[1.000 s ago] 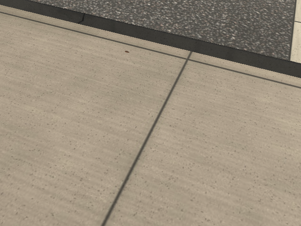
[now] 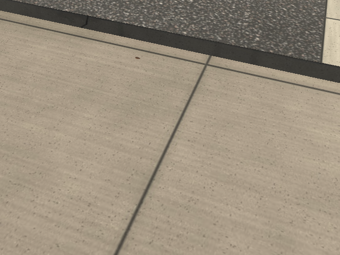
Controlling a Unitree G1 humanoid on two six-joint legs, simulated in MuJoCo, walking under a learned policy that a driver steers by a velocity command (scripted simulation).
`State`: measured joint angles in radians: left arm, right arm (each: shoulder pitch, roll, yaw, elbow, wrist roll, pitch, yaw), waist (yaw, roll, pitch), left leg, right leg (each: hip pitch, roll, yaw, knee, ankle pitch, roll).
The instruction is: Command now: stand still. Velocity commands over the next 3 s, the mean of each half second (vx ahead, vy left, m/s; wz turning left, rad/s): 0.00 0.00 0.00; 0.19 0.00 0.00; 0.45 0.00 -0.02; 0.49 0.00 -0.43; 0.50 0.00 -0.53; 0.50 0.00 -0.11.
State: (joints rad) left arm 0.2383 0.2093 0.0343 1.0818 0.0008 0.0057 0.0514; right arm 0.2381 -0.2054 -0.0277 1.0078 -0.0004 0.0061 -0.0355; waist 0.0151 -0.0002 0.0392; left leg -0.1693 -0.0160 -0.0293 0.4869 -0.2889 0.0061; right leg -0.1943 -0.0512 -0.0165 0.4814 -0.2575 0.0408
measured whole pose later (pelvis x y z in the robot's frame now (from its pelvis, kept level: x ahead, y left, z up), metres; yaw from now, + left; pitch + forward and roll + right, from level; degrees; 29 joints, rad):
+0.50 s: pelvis +0.00 +0.00 +0.00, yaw +0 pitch -1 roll +0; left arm 0.28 0.18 0.02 1.12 0.00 0.00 0.05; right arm 0.26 -0.19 -0.01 1.08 0.00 0.01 -0.04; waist 0.01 0.00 0.04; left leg -0.18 -0.01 -0.03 0.48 -0.28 0.00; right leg -0.21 -0.05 -0.01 0.48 -0.25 0.03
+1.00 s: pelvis +0.08 -0.04 +0.00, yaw +0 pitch +1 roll +1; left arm 0.46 0.18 0.03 1.10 -0.01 -0.12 -0.01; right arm 0.30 -0.23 -0.04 1.03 0.04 -0.09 -0.01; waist 0.03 0.02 -0.02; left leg -0.44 0.01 -0.02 1.12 -0.34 0.07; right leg -0.12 0.02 -0.05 0.44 -0.34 -0.04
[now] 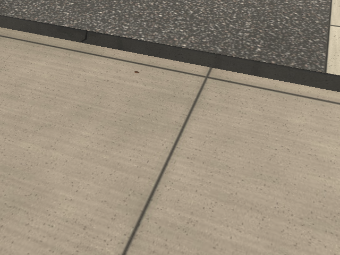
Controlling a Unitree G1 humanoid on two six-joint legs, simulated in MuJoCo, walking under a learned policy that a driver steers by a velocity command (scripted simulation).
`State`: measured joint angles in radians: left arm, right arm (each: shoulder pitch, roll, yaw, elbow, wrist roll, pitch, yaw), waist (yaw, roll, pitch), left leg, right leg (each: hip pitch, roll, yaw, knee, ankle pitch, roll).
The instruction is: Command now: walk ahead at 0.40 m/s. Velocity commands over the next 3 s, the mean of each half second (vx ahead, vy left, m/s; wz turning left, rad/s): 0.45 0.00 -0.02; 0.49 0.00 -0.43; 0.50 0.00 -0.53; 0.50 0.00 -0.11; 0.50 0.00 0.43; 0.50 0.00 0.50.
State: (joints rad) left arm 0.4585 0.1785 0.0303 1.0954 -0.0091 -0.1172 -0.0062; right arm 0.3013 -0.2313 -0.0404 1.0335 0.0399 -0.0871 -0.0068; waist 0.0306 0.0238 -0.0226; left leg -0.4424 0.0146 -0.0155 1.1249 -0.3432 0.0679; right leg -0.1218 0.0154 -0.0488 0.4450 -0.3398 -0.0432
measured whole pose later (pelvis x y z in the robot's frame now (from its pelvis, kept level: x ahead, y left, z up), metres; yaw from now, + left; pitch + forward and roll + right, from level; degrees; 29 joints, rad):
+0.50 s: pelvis +0.27 +0.05 +0.00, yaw -1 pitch +0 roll +2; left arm 0.29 0.24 0.05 0.96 -0.04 -0.10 0.02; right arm 0.19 -0.23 -0.05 0.99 0.00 -0.11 0.04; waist -0.01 -0.04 0.04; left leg -0.26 -0.06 0.09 0.39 -0.14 0.07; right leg -0.50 -0.08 0.05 1.23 -0.31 -0.06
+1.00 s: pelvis +0.56 -0.04 -0.01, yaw -17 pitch +2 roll +1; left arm 0.18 0.26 0.08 0.78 -0.01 -0.07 -0.04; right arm 0.22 -0.27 -0.04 0.92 0.02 -0.13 0.00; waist 0.00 0.00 0.05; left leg -0.37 0.05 -0.02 1.24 -0.39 0.02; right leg -0.41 0.07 -0.03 0.55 -0.17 -0.10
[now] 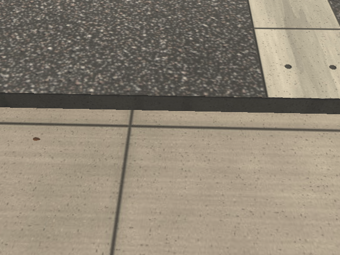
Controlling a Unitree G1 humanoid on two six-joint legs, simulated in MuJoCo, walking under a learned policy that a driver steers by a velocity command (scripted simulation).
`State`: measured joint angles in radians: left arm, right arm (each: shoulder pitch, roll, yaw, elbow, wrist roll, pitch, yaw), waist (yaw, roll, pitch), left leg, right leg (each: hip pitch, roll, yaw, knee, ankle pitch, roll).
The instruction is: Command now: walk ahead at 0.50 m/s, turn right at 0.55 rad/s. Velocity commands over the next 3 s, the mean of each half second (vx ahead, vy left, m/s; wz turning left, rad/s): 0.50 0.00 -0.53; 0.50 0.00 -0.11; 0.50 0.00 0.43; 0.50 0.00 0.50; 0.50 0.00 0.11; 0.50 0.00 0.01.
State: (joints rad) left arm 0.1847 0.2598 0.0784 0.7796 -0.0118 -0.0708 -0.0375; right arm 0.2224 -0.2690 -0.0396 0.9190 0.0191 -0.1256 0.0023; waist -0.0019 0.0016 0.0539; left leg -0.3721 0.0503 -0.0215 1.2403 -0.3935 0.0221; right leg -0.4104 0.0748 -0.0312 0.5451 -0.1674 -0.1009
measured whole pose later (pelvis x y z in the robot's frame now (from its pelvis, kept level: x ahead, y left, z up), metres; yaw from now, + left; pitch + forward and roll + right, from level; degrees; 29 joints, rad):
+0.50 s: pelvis +0.29 +0.04 +0.01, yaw -16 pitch +2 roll +1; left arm 0.33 0.28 0.06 0.75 -0.02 -0.05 0.02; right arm 0.17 -0.26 -0.06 0.80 -0.01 -0.12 0.02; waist 0.00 -0.04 0.00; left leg -0.35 -0.04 0.01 0.48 -0.17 0.03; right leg -0.41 0.04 0.11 1.18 -0.41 -0.03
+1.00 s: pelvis +0.53 -0.09 +0.01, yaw -17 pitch +2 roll +0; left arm 0.17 0.26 0.05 0.68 0.00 -0.08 -0.02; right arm 0.32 -0.30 -0.04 0.89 0.03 -0.08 0.01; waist -0.03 0.03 0.01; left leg -0.40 0.05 -0.03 1.15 -0.38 0.02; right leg -0.35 0.01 -0.06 0.49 -0.17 -0.05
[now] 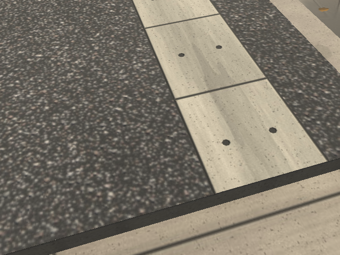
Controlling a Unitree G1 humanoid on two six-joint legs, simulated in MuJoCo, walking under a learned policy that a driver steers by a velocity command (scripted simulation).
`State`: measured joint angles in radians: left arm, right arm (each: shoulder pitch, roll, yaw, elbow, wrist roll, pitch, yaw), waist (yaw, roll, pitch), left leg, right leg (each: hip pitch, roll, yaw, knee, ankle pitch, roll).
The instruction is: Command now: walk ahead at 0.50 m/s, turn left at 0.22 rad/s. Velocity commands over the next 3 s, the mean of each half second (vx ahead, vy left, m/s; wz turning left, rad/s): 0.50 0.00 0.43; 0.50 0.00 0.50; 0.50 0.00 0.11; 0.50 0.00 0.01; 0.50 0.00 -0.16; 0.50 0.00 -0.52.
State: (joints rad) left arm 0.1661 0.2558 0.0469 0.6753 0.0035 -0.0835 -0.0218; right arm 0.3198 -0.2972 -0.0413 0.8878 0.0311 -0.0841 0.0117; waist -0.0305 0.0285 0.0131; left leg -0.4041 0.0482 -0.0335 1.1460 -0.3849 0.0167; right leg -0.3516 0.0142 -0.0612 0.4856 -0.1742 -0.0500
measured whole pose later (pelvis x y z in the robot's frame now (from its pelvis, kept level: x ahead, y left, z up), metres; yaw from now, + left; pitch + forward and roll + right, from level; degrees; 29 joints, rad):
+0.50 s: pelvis +0.26 +0.07 -0.01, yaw +16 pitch +2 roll +0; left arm 0.27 0.28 0.05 0.81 -0.02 -0.09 0.01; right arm 0.14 -0.29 -0.07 0.72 0.02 -0.06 0.04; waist 0.01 0.00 0.04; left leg -0.45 -0.07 0.03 0.62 -0.22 0.10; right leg -0.28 -0.04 -0.03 1.17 -0.49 0.01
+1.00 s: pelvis +0.54 +0.10 -0.01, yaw +30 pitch +7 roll +1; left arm 0.01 0.21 0.03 0.62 0.02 -0.11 -0.01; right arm 0.43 -0.23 -0.05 0.78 0.02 -0.02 -0.02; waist -0.07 0.00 -0.02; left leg -0.49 -0.14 -0.20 1.33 -0.58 0.01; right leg -0.13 -0.03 -0.03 0.44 -0.38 0.01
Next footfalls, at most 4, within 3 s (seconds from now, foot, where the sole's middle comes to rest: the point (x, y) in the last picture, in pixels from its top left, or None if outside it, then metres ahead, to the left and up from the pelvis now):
0.42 left None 0.34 0.16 -0.77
0.78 right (190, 228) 0.54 -0.04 -0.67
0.94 right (193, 243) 0.52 -0.05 -0.77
1.18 left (107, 178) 0.76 0.28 -0.66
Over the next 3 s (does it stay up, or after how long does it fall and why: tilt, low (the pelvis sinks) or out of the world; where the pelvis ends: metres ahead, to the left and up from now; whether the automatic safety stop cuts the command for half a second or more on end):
stays up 1.57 0.51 0.11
